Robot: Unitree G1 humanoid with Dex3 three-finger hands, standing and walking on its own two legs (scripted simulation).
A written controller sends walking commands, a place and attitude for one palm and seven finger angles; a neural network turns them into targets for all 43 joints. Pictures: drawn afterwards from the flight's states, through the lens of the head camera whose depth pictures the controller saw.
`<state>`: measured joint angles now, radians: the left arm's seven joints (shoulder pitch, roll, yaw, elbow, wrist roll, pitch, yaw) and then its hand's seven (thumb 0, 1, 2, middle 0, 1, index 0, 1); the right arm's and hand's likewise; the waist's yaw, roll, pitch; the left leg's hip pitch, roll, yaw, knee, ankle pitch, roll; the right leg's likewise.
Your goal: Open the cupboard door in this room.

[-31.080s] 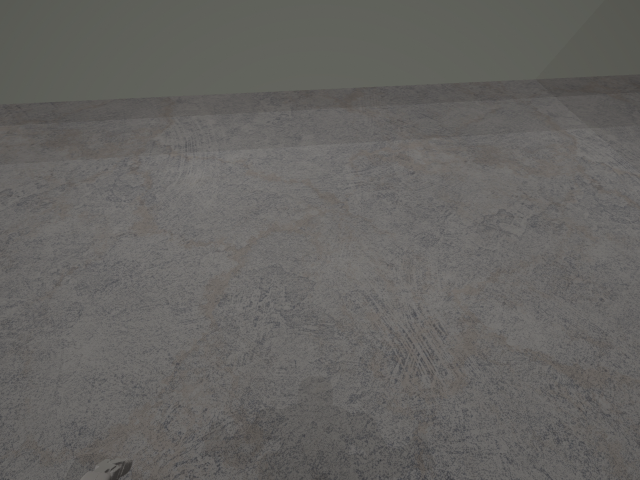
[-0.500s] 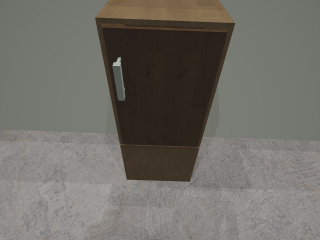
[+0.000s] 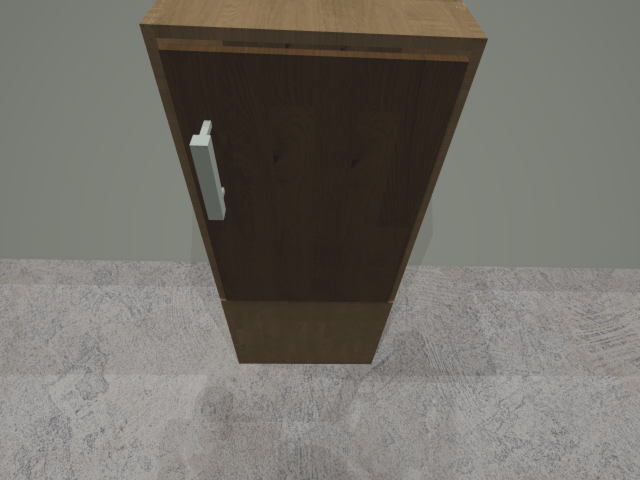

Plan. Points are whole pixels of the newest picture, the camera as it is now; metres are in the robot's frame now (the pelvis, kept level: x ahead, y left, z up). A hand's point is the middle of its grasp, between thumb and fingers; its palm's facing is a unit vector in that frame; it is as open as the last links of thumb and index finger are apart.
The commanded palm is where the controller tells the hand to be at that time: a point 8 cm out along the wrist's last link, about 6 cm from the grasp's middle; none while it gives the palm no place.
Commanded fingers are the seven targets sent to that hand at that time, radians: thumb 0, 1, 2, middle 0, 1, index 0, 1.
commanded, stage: come to a stop and stand still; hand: left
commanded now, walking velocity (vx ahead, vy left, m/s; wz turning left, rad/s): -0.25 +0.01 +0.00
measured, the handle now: (212, 171) +0.52 +0.18 +0.08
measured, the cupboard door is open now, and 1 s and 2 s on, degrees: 0 0 0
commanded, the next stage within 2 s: look again from close up in 1.58 s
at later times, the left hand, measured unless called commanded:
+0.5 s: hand out of the picture +0.01 +0.22 -0.17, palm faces +0.07 -0.99 -0.15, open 7.3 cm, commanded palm none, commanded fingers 0.00 0.90 0.90 -0.20 -0.30 -0.20 -0.30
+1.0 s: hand out of the picture -0.05 +0.14 -0.17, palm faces +0.02 -0.99 -0.17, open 7.3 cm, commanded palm none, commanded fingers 0.00 0.90 0.90 -0.20 -0.30 -0.20 -0.30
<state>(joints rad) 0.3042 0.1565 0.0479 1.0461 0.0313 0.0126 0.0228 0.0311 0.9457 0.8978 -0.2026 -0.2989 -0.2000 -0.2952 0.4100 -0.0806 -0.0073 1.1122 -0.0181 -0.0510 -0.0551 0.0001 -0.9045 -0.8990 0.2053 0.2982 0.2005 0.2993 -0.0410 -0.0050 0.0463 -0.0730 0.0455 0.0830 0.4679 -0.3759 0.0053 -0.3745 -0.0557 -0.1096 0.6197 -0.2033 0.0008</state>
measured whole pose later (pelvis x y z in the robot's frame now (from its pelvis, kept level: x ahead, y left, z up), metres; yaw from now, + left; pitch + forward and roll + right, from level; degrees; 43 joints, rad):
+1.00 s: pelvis -0.04 -0.01 +0.00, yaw +1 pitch -2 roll +0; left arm 0.33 0.11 0.00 1.11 0.01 0.01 0.04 0.00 0.92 0.90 -0.20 -0.30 -0.20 -0.29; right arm 0.35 -0.12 -0.02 1.18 -0.01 0.01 -0.02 0.00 -0.91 -0.90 0.20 0.30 0.20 0.30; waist -0.04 0.02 0.02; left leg -0.23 0.05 0.11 0.43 -0.16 0.01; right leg -0.12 -0.01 -0.06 0.43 -0.28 -0.01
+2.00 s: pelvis -0.02 +0.01 +0.00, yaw +1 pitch -1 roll +0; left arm 0.29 0.16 -0.01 1.05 0.02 -0.02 0.04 0.00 0.91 0.90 -0.20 -0.30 -0.20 -0.29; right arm 0.31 -0.16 0.00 1.08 -0.02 -0.01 -0.02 0.02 -0.93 -0.90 0.20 0.30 0.20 0.30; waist -0.01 0.02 0.01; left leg -0.28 0.01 0.11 0.56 -0.26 0.04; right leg -0.16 -0.05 -0.05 0.54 -0.36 0.03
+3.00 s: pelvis -0.06 -0.04 -0.06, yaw +4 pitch +9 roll -2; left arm 0.18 0.38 0.29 0.21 -0.36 -0.23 -0.50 0.00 0.23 0.61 -0.25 -0.73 -0.25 -0.72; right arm 0.25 -0.23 0.05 0.60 0.05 -0.22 -0.10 0.01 -0.90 -0.90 0.21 0.30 0.20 0.30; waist -0.02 0.06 -0.09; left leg -0.78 0.07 -0.01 0.99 -0.37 -0.02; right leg -0.63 0.02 -0.11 0.99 -0.52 -0.05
